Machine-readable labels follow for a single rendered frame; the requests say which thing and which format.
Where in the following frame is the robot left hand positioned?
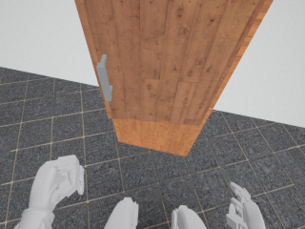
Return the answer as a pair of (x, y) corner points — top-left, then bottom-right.
(29, 155), (85, 212)

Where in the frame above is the robot right hand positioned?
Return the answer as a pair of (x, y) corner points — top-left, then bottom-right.
(226, 182), (266, 229)

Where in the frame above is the robot left thigh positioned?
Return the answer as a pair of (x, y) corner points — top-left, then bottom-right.
(104, 199), (139, 229)

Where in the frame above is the cupboard door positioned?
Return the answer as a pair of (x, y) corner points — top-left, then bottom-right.
(74, 0), (266, 126)

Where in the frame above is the robot right thigh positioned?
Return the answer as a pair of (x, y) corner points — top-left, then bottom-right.
(171, 207), (207, 229)

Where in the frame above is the handle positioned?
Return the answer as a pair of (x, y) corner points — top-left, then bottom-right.
(96, 54), (112, 101)

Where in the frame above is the left robot forearm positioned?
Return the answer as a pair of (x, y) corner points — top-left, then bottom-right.
(13, 208), (55, 229)

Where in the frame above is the robot thigh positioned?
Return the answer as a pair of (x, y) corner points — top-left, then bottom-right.
(171, 207), (207, 229)
(104, 199), (139, 229)

